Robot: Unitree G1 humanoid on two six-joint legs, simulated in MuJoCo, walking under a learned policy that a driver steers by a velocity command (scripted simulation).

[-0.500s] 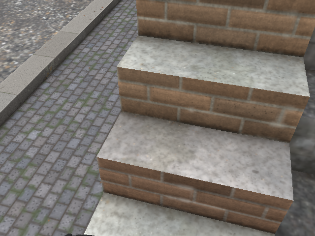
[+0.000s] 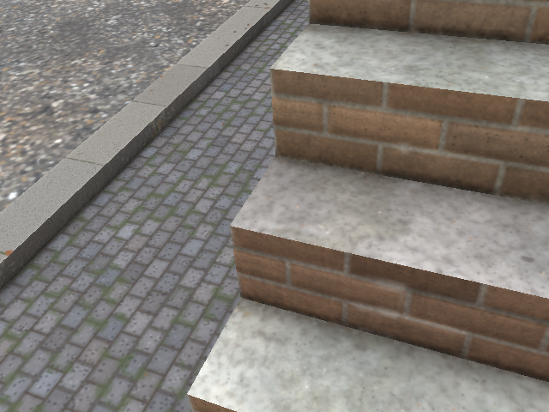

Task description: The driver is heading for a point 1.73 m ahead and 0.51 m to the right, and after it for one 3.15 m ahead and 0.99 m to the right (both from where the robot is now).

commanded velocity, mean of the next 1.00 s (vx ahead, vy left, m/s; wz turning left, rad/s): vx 0.40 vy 0.00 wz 0.00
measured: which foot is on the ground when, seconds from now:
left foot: up 0.00-0.08, down 0.10-0.52, up 0.54-0.92, down 0.94-1.00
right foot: down 0.00-0.10, up 0.12-0.56, down 0.58-0.94, up 0.96-1.00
